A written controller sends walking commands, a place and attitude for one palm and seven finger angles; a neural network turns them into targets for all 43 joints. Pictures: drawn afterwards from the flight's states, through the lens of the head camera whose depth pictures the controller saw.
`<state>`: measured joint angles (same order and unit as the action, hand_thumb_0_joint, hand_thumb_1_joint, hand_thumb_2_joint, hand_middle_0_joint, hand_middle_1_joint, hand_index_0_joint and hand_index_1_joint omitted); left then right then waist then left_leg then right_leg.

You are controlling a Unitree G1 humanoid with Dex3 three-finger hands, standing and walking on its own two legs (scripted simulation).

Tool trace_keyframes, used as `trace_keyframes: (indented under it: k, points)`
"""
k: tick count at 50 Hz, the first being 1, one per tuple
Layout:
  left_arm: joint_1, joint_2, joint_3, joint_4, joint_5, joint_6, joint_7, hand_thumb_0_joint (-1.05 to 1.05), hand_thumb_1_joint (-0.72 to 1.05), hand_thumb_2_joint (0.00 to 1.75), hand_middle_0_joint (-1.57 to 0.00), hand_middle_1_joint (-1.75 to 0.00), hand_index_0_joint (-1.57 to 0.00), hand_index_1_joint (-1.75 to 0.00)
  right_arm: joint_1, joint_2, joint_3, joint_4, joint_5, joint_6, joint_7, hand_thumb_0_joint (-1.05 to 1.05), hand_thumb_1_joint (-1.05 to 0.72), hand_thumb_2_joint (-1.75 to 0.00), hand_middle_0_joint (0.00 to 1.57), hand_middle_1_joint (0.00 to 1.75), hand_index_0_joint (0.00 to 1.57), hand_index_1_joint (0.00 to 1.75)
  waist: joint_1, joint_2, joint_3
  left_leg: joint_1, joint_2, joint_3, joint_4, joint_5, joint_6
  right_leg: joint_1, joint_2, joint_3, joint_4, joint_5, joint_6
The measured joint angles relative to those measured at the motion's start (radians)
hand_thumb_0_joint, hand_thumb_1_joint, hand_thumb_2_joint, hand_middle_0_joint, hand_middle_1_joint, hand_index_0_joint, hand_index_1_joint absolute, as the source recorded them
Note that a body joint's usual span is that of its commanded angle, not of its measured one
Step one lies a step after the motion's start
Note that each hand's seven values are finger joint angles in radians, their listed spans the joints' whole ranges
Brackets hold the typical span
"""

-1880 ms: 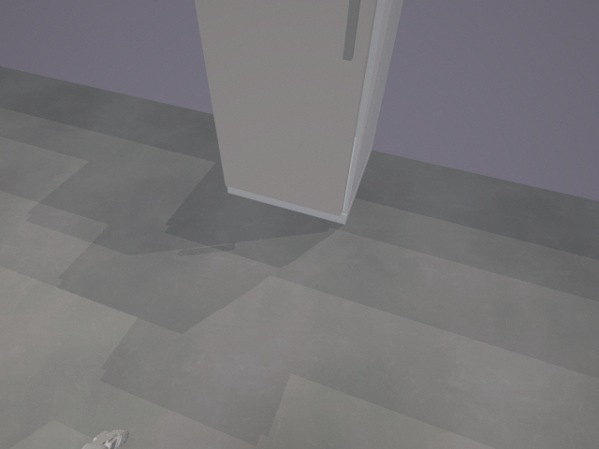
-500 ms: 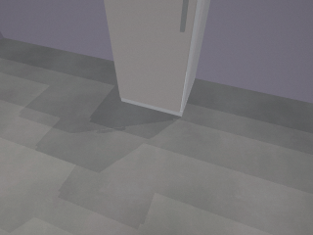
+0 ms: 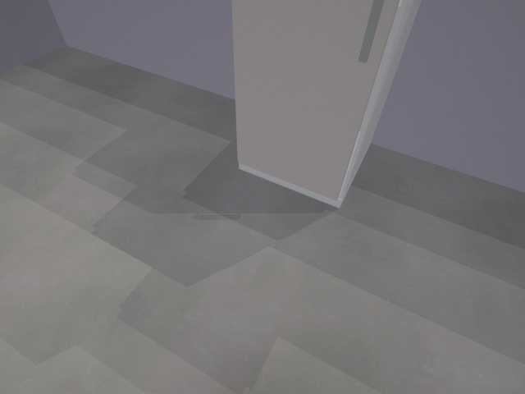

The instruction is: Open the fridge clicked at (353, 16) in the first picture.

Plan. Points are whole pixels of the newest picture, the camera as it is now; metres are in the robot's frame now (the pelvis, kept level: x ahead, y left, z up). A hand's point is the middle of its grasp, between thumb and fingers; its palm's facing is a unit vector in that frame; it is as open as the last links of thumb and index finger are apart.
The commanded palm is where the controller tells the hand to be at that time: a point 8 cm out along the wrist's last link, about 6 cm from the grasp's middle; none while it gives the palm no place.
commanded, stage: walk to a spot facing it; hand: right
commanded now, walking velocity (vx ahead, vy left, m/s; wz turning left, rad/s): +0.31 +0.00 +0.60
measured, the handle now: out of the picture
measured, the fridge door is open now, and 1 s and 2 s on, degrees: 0 0 0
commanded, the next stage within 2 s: none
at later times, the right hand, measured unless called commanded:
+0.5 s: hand out of the picture +0.17 -0.23 -0.19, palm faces -0.12 +0.98 -0.18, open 7.4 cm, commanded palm none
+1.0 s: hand (312, 222) +0.55 -0.10 -0.17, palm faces -0.57 +0.81 -0.16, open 7.4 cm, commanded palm none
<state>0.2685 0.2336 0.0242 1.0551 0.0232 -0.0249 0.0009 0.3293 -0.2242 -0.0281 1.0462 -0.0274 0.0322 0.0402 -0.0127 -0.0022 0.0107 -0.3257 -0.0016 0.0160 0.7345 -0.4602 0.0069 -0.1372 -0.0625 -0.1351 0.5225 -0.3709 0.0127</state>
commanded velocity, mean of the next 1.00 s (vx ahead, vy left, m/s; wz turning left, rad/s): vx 0.22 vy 0.00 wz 0.59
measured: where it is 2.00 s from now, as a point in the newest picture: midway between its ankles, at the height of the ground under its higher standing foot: (270, 342)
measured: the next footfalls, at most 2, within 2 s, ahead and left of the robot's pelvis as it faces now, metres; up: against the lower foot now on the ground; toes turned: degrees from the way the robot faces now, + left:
right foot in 0.48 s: +0.32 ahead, -0.12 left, +0.00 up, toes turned +7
left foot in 1.06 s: +0.42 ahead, +0.13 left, +0.00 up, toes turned +42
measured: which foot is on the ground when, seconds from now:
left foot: down 0.00-0.50, up 0.52-1.00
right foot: down 0.00-0.06, up 0.08-0.46, down 0.48-1.00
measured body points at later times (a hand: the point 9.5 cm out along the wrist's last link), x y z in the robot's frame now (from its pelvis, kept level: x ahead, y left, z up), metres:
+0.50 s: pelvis +0.18 -0.04 -0.01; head +0.21 -0.06 +0.44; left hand +0.28 +0.22 -0.12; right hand +0.18 -0.28 -0.17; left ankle +0.04 +0.10 -0.73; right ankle +0.29 -0.12 -0.74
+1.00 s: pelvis +0.35 -0.02 +0.00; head +0.40 +0.00 +0.44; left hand +0.16 +0.12 -0.14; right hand +0.58 -0.15 -0.15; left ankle +0.38 +0.12 -0.70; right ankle +0.29 -0.13 -0.73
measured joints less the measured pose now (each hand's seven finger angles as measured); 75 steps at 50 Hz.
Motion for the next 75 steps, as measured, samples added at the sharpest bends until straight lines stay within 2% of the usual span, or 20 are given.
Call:
trace_keyframes:
  k: [2, 4, 6, 8, 12, 18, 23, 25, 26, 29, 33, 41, 47, 52, 54, 56, 59, 66, 74, 75]
  points:
    - [0.022, 0.002, 0.005, 0.002, 0.002, -0.003, 0.003, 0.01, 0.91, 0.9, -0.2, -0.3, -0.21, -0.3, -0.001, 0.017, -0.004, -0.014, 0.0, -0.013, 0.006, 0.01, -0.91, -0.89, 0.2, 0.3, 0.2, 0.3, 0.006, -0.021, 0.018, 0.007, 0.003, 0.042, -0.066, 0.045, 0.004, 0.007, -0.026, -0.012, 0.04, -0.036, 0.017]
    - [0.039, 0.002, 0.009, 0.012, -0.003, 0.01, 0.001, 0.01, 0.91, 0.9, -0.2, -0.3, -0.21, -0.3, -0.006, 0.021, -0.009, -0.034, -0.002, -0.047, 0.002, 0.01, -0.91, -0.89, 0.2, 0.3, 0.2, 0.3, 0.004, -0.031, 0.031, 0.011, -0.009, 0.055, -0.091, 0.157, 0.029, -0.071, -0.049, 0.005, 0.243, -0.102, 0.013]
    - [0.035, 0.001, 0.011, 0.028, -0.003, 0.027, -0.002, 0.01, 0.91, 0.9, -0.2, -0.3, -0.21, -0.3, -0.006, 0.032, -0.012, -0.043, 0.005, -0.07, -0.015, 0.01, -0.91, -0.89, 0.2, 0.3, 0.2, 0.3, -0.005, -0.038, 0.043, 0.036, -0.027, 0.058, -0.091, 0.138, 0.047, -0.172, -0.039, 0.057, 0.473, -0.111, 0.007]
    - [0.019, -0.003, 0.015, 0.028, -0.001, 0.031, -0.005, 0.01, 0.91, 0.9, -0.2, -0.3, -0.2, -0.3, 0.01, 0.04, -0.013, -0.048, 0.007, -0.079, -0.026, 0.01, -0.91, -0.89, 0.2, 0.3, 0.2, 0.3, -0.015, -0.032, 0.039, 0.081, -0.041, 0.042, -0.147, 0.136, 0.052, -0.257, -0.036, 0.066, 0.588, -0.06, 0.009]
    - [-0.046, -0.012, 0.025, -0.025, 0.002, 0.025, -0.013, 0.01, 0.91, 0.9, -0.2, -0.3, -0.2, -0.3, 0.052, 0.055, -0.008, -0.035, 0.0, -0.08, -0.033, 0.0, -0.91, -0.89, 0.2, 0.3, 0.2, 0.3, -0.013, -0.011, 0.027, 0.154, -0.051, -0.015, -0.275, 0.179, 0.047, -0.391, -0.044, 0.067, 0.587, 0.048, 0.031]
    - [-0.132, -0.03, 0.033, -0.11, -0.001, 0.01, -0.025, 0.01, 0.91, 0.9, -0.2, -0.3, -0.2, -0.3, 0.076, 0.061, -0.009, -0.015, -0.005, -0.08, -0.033, 0.01, -0.9, -0.89, 0.2, 0.3, 0.2, 0.3, -0.016, -0.007, 0.019, 0.227, -0.053, -0.086, -0.366, 0.179, 0.023, -0.465, -0.057, 0.092, 0.409, 0.162, 0.048]
    - [-0.166, -0.045, 0.024, -0.14, -0.005, -0.007, -0.026, 0.01, 0.91, 0.9, -0.2, -0.3, -0.2, -0.3, 0.078, 0.038, -0.025, -0.023, -0.008, -0.075, -0.039, 0.01, -0.9, -0.89, 0.2, 0.3, 0.2, 0.3, -0.048, 0.012, 0.017, 0.264, -0.036, -0.137, -0.325, 0.094, -0.016, -0.364, -0.025, 0.083, 0.155, 0.145, 0.034]
    - [-0.17, -0.051, 0.015, -0.152, -0.002, -0.03, -0.019, 0.01, 0.91, 0.9, -0.2, -0.3, -0.2, -0.3, 0.083, 0.024, -0.037, -0.025, -0.002, -0.068, -0.038, 0.01, -0.9, -0.89, 0.2, 0.3, 0.2, 0.3, -0.049, 0.025, 0.017, 0.233, -0.031, -0.158, -0.199, 0.021, -0.018, -0.297, -0.013, 0.063, 0.07, 0.207, 0.002]
    - [-0.174, -0.059, 0.01, -0.155, 0.002, -0.041, -0.014, 0.01, 0.91, 0.9, -0.2, -0.3, -0.2, -0.3, 0.071, 0.014, -0.045, -0.02, 0.002, -0.06, -0.036, 0.01, -0.9, -0.89, 0.2, 0.3, 0.2, 0.3, -0.048, 0.038, 0.026, 0.181, -0.029, -0.153, -0.051, -0.019, -0.011, -0.296, -0.013, 0.041, 0.109, 0.194, -0.02]
    - [-0.145, -0.079, -0.004, -0.157, 0.005, -0.046, -0.008, 0.01, 0.91, 0.9, -0.2, -0.3, -0.21, -0.3, 0.034, -0.013, -0.061, -0.014, 0.0, -0.039, -0.029, 0.01, -0.91, -0.89, 0.2, 0.3, 0.2, 0.3, -0.036, 0.05, 0.031, 0.008, -0.024, -0.085, 0.35, -0.009, 0.002, -0.23, -0.029, -0.015, 0.124, 0.101, -0.05]
    - [-0.059, -0.093, -0.001, -0.118, 0.001, -0.053, 0.009, 0.0, 0.91, 0.9, -0.2, -0.3, -0.21, -0.3, -0.031, -0.039, -0.079, -0.049, -0.012, -0.027, -0.011, 0.01, -0.91, -0.89, 0.2, 0.3, 0.2, 0.3, -0.017, 0.05, 0.023, -0.165, 0.025, 0.004, 0.511, 0.155, -0.01, -0.112, -0.03, -0.07, 0.001, 0.108, -0.052]
    - [0.093, -0.06, 0.019, -0.027, -0.007, -0.047, 0.031, 0.0, 0.93, 0.9, -0.2, -0.3, -0.2, -0.3, -0.125, -0.021, -0.083, -0.107, -0.016, 0.002, -0.005, 0.01, -0.91, -0.9, 0.19, 0.29, 0.19, 0.3, 0.017, 0.04, 0.018, -0.335, 0.079, 0.022, 0.453, 0.326, -0.045, 0.043, -0.002, -0.19, -0.126, 0.068, -0.06]
    - [0.154, -0.076, 0.011, 0.01, 0.004, -0.027, 0.027, 0.01, 0.92, 0.9, -0.2, -0.3, -0.2, -0.3, -0.203, 0.014, -0.06, -0.115, -0.011, 0.016, -0.002, 0.01, -0.91, -0.9, 0.19, 0.29, 0.19, 0.3, 0.058, 0.026, 0.069, -0.28, 0.074, 0.09, 0.18, 0.29, -0.039, 0.109, -0.01, -0.255, -0.109, -0.01, -0.043]
    - [0.176, -0.089, 0.013, 0.019, 0.004, -0.004, 0.019, 0.01, 0.91, 0.9, -0.2, -0.3, -0.2, -0.3, -0.252, 0.045, -0.037, -0.136, -0.009, -0.001, -0.002, 0.01, -0.91, -0.9, 0.19, 0.3, 0.2, 0.3, 0.082, 0.001, 0.107, -0.168, 0.018, 0.142, -0.028, 0.229, 0.006, 0.114, -0.056, -0.304, 0.026, -0.122, -0.007]
    - [0.185, -0.095, 0.013, 0.015, -0.007, 0.011, 0.01, 0.01, 0.91, 0.9, -0.2, -0.3, -0.2, -0.3, -0.254, 0.046, -0.03, -0.147, -0.01, -0.032, -0.004, 0.01, -0.91, -0.89, 0.2, 0.3, 0.2, 0.3, 0.072, 0.001, 0.107, -0.112, -0.001, 0.146, -0.093, 0.253, 0.06, 0.033, -0.098, -0.268, 0.264, -0.137, 0.013]
    - [0.138, -0.091, 0.012, 0.005, -0.016, 0.034, 0.012, 0.01, 0.91, 0.9, -0.2, -0.3, -0.2, -0.3, -0.257, 0.047, -0.025, -0.15, 0.006, -0.051, -0.02, 0.01, -0.91, -0.89, 0.2, 0.3, 0.2, 0.3, 0.063, -0.007, 0.129, -0.116, -0.021, 0.132, -0.041, 0.201, 0.097, -0.105, -0.089, -0.115, 0.581, -0.189, 0.036]
    - [0.045, -0.084, 0.016, -0.036, -0.012, 0.051, 0.016, 0.01, 0.91, 0.9, -0.2, -0.3, -0.2, -0.3, -0.233, 0.041, -0.025, -0.143, 0.016, -0.042, -0.044, 0.0, -0.91, -0.89, 0.2, 0.3, 0.2, 0.3, 0.055, -0.004, 0.137, -0.065, -0.044, 0.1, -0.082, 0.203, 0.089, -0.253, -0.071, 0.025, 0.77, -0.133, 0.053]
    - [-0.15, -0.053, 0.022, -0.162, -0.001, 0.05, 0.021, 0.01, 0.91, 0.9, -0.2, -0.3, -0.2, -0.3, -0.174, 0.031, -0.031, -0.112, 0.002, -0.012, -0.049, 0.01, -0.91, -0.89, 0.2, 0.3, 0.2, 0.3, 0.03, -0.009, 0.082, -0.023, -0.058, 0.006, -0.19, 0.256, 0.065, -0.395, -0.076, 0.124, 0.55, -0.023, 0.071]
    - [-0.207, -0.039, 0.015, -0.207, -0.012, 0.036, 0.02, 0.0, 0.91, 0.9, -0.2, -0.3, -0.2, -0.3, -0.131, -0.006, -0.054, -0.145, -0.002, 0.007, -0.041, 0.01, -0.9, -0.89, 0.2, 0.3, 0.2, 0.3, -0.029, 0.022, 0.047, -0.054, -0.067, -0.093, -0.146, 0.236, 0.008, -0.222, 0.006, 0.101, 0.134, 0.025, 0.059]
    - [-0.203, -0.046, 0.013, -0.205, -0.012, 0.031, 0.022, 0.0, 0.91, 0.9, -0.2, -0.3, -0.2, -0.3, -0.127, -0.018, -0.058, -0.147, 0.003, 0.012, -0.042, 0.01, -0.9, -0.89, 0.2, 0.3, 0.2, 0.3, -0.031, 0.042, 0.046, -0.062, -0.062, -0.108, -0.123, 0.225, -0.002, -0.201, 0.018, 0.087, 0.092, 0.082, 0.029]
